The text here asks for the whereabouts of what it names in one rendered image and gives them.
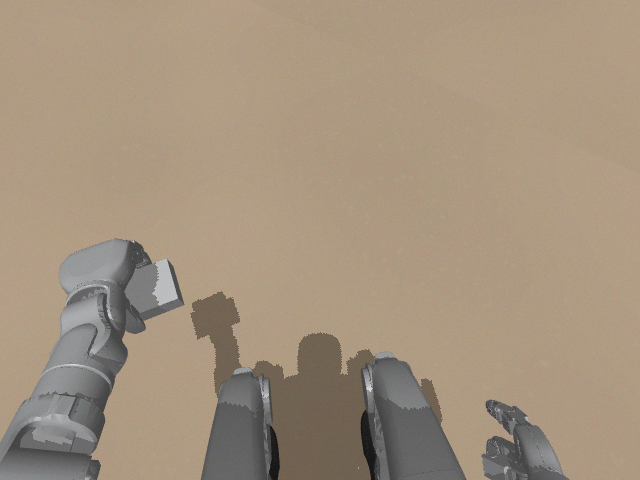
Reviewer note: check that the small box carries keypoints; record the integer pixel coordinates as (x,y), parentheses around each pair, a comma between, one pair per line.
(154,289)

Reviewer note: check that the left robot arm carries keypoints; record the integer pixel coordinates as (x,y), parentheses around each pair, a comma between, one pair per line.
(54,431)

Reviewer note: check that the left robot hand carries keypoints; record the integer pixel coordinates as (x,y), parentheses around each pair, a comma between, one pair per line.
(112,261)

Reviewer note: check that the right robot foot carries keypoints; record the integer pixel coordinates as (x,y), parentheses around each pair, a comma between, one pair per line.
(368,447)

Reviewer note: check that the right robot hand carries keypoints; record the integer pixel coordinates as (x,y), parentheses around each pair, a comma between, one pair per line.
(531,451)

